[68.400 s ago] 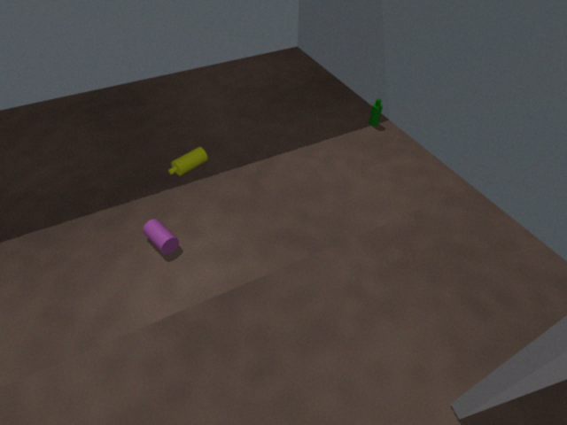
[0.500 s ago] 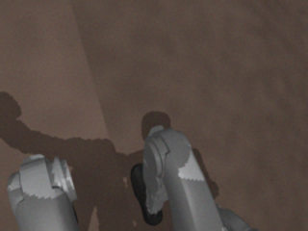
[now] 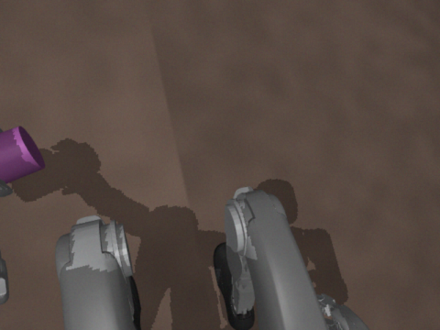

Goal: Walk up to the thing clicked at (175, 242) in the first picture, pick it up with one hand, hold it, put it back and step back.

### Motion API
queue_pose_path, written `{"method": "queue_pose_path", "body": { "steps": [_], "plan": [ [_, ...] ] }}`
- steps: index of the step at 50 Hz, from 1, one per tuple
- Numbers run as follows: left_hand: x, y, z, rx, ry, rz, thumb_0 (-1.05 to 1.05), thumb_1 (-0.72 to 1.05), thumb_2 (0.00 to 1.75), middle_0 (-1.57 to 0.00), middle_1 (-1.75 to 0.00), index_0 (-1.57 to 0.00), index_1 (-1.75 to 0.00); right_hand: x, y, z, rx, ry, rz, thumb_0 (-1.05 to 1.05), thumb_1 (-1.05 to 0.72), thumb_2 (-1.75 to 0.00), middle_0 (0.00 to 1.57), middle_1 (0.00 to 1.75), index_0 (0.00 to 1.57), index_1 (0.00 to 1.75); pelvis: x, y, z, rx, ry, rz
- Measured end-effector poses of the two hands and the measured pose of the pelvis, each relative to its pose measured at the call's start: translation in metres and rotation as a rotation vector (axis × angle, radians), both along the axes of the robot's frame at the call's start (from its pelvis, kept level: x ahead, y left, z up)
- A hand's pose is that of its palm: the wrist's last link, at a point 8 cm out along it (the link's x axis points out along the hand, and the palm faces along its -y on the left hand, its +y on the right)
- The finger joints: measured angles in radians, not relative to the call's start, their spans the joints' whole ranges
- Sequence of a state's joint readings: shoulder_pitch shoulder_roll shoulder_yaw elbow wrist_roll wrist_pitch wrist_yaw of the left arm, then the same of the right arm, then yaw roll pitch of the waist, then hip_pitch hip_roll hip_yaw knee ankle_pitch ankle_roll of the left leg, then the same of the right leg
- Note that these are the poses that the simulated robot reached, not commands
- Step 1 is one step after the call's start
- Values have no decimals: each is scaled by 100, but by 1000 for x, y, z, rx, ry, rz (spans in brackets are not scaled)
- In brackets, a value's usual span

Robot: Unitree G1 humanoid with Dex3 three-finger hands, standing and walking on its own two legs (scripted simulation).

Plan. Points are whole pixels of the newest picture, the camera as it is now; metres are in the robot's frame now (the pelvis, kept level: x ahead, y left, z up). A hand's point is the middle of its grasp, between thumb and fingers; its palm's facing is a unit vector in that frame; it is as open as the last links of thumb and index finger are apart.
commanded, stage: lift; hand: left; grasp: from above
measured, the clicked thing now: out of the picture +0.44 +0.34 -0.18
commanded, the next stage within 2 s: hold in 1.70 s
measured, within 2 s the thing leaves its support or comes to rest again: neither
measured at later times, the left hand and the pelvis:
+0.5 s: hand out of the picture +0.38 +0.35 -0.05, palm faces -0.41 -0.17 -0.89, open 10.9 cm; pelvis -0.01 +0.01 +0.08, yaw +3 degrees
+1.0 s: hand out of the picture +0.34 +0.31 +0.16, palm faces -0.39 -0.21 -0.90, open 11.0 cm; pelvis +0.01 +0.00 +0.26, yaw +6 degrees
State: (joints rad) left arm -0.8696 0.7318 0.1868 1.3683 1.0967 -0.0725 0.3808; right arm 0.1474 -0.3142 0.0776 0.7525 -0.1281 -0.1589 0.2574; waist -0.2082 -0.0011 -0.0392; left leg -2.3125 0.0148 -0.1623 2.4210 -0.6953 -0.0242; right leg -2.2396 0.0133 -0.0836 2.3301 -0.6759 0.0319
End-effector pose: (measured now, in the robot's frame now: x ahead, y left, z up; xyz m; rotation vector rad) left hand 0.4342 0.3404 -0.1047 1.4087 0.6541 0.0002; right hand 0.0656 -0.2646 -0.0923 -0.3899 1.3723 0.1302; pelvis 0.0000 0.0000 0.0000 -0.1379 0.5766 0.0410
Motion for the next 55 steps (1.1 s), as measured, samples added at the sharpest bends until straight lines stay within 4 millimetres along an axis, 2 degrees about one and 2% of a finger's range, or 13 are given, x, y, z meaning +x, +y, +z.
{"method": "queue_pose_path", "body": {
  "steps": [7, 12, 19, 26, 32, 41, 48, 55],
  "plan": [
    [2, -1, 24, 1, -28, 19, 0, -10, 40, -69, -42, -73, -41, -1, -3, 12, -40, -23, -58, 1, -91, -90, 20, 30, 20, 30, -2, 2, 12, 2, 13, 3],
    [-3, 3, 45, -3, 7, 33, 0, -11, 40, -69, -42, -73, -40, -3, -1, 23, -44, -34, -94, 1, -92, -90, 20, 30, 20, 30, -3, 4, 26, 4, 24, 12],
    [-22, 7, 80, 7, 40, -1, 0, -11, 40, -69, -42, -74, -40, 1, 3, 42, -42, -52, -130, 1, -92, -90, 20, 30, 20, 30, -4, 5, 50, 11, 20, 26],
    [-48, 7, 121, 7, 36, -33, 0, -11, 42, -68, -43, -72, -42, 19, 7, 70, -46, -114, -139, 1, -91, -90, 20, 30, 21, 30, -7, 5, 82, 18, 10, 39],
    [-66, -1, 163, -9, 19, -52, -1, -10, 43, -67, -44, -71, -43, 43, 9, 104, -59, -197, -142, 1, -91, -90, 21, 30, 21, 30, -8, 5, 116, 27, -11, 48],
    [-81, -17, 244, -20, -8, -33, -1, -11, 44, -66, -45, -70, -44, 74, 14, 172, -63, -301, -158, 1, -90, -90, 21, 30, 21, 30, -4, 4, 183, 48, -71, 65],
    [-91, -27, 311, -13, 10, 2, -1, -11, 45, -66, -45, -70, -44, 82, 19, 226, -47, -341, -191, 1, -89, -89, 21, 30, 21, 30, 6, 3, 240, 71, -134, 69],
    [-102, -39, 360, -25, 45, 18, -1, -10, 43, -66, -46, -70, -45, 79, 20, 274, -44, -353, -221, 1, -89, -89, 21, 30, 21, 30, 18, 3, 290, 91, -207, 70]
  ]
}}
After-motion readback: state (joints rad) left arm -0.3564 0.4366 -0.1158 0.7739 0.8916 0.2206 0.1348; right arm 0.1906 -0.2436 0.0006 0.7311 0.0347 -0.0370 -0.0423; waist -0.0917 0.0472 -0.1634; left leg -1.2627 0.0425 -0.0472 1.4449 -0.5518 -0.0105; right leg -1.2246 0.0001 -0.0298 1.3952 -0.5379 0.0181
